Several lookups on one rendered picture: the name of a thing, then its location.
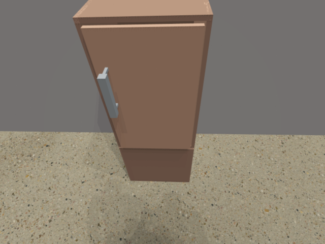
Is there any handle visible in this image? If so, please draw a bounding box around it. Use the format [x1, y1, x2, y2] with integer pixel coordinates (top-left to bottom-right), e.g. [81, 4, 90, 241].
[97, 68, 119, 118]

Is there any cupboard door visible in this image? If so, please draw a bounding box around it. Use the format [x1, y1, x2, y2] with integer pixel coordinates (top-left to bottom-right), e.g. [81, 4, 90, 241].
[81, 23, 205, 148]

